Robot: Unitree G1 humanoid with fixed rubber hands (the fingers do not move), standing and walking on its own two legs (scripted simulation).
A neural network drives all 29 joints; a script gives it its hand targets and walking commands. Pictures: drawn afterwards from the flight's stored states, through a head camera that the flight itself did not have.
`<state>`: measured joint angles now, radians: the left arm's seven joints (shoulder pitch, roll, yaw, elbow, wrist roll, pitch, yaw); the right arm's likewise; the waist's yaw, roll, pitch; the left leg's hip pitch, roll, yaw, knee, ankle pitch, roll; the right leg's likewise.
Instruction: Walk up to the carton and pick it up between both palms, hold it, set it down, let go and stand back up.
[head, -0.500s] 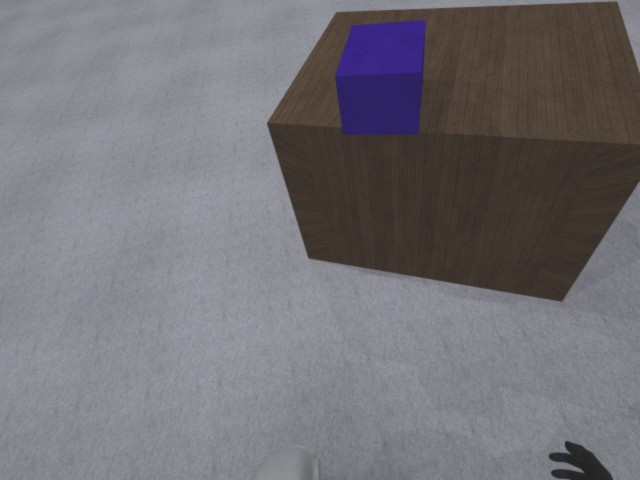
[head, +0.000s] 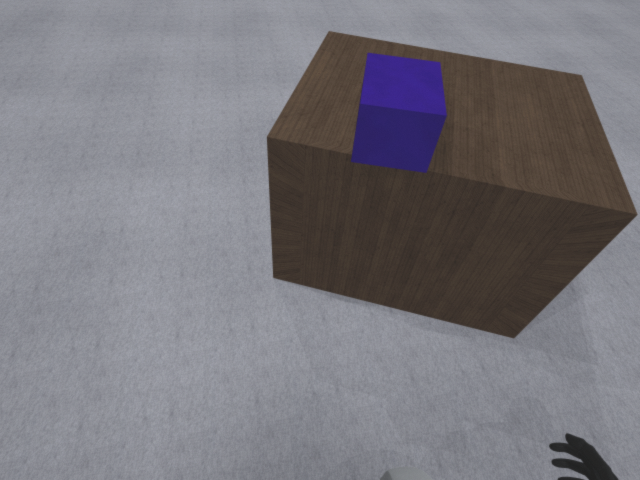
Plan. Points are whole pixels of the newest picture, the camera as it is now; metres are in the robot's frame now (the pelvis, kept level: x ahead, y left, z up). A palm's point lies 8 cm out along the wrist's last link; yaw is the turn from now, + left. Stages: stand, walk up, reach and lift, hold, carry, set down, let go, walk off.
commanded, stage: walk up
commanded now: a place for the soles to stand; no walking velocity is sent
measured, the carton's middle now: (396, 111) +0.92 -0.17 -0.05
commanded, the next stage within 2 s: none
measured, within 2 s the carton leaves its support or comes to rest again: neither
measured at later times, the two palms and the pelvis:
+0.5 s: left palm out of the picture +0.00 +0.25 -0.10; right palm out of the picture +0.04 -0.37 -0.14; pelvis -0.03 -0.07 -0.02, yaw -7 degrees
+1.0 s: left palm out of the picture +0.06 +0.30 -0.13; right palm out of the picture +0.02 -0.32 -0.10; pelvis -0.02 +0.00 -0.02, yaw -7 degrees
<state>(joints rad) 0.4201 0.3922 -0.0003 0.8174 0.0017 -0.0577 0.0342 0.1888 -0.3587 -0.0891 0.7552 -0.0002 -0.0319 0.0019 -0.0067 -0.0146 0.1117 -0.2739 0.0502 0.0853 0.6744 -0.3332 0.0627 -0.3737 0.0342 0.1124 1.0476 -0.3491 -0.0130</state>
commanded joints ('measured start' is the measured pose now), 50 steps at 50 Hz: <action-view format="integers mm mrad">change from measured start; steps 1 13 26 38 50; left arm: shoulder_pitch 87 -8 -151 -77 2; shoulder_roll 151 195 355 291 246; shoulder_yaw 78 84 127 115 106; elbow -23 -17 -56 -103 -44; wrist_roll -12 15 36 34 18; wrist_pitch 30 34 -2 -8 36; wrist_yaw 13 3 26 36 16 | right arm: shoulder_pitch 62 23 -17 -9 -11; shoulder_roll -205 -264 -271 -224 -267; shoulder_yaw -78 -93 -74 -76 -91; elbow -39 -70 -53 -33 -6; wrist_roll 0 -12 -5 -18 -31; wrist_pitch -29 0 88 66 -17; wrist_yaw -20 -7 10 4 -20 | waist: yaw -22 -41 -20 9 1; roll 266 149 -196 -174 131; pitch -46 30 158 18 47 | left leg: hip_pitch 276 134 -246 -190 68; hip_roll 203 317 -8 -21 248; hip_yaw -66 -170 -152 -145 -273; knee -301 -391 466 262 -470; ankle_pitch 807 -20 -163 -261 -78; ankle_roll -132 89 -37 -42 -150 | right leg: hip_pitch -227 -181 -272 -109 -296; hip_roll -5 -96 -228 -187 -7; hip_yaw -15 -98 658 524 41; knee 110 -156 -866 -668 52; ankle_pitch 116 -39 -597 -219 23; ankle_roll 12 31 -179 -217 -2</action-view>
